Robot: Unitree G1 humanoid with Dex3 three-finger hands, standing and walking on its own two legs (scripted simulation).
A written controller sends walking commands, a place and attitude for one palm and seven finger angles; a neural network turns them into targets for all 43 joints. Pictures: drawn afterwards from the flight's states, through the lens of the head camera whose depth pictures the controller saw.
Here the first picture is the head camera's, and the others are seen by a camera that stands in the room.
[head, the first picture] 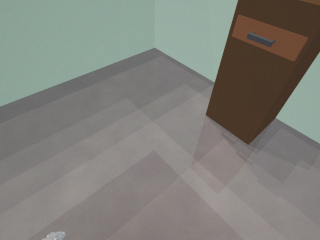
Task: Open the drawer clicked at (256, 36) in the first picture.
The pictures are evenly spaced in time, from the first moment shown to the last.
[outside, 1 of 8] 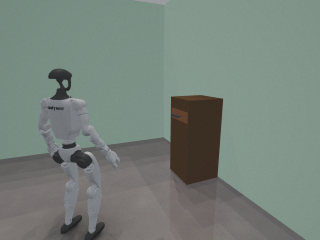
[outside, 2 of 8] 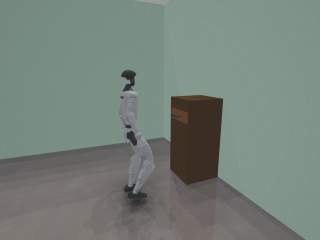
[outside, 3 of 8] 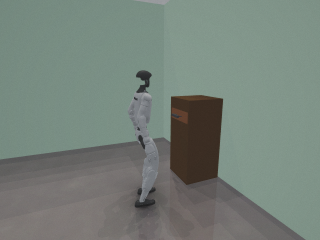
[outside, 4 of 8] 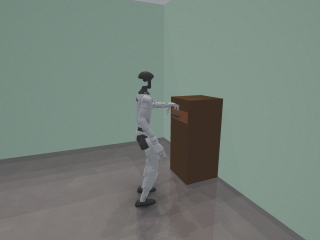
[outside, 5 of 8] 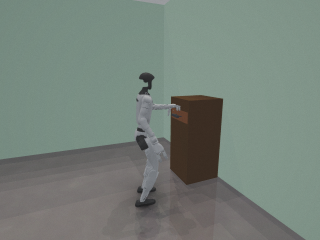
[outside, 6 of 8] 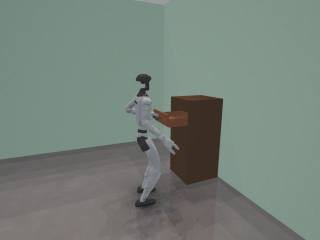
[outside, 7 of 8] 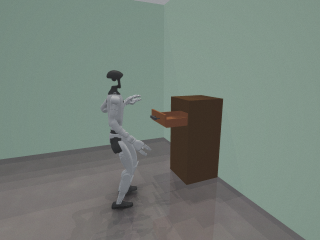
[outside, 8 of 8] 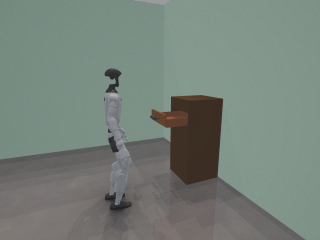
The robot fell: no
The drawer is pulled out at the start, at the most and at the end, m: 0.00 0.28 0.27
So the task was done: yes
